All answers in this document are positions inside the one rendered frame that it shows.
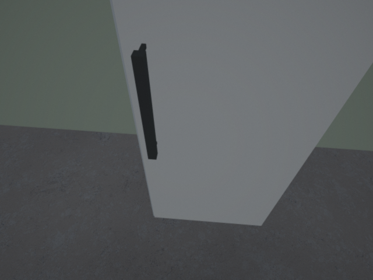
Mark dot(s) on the fridge door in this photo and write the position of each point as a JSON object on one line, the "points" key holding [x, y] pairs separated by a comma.
{"points": [[242, 91]]}

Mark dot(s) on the handle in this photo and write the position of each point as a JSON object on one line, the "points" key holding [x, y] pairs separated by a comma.
{"points": [[141, 74]]}

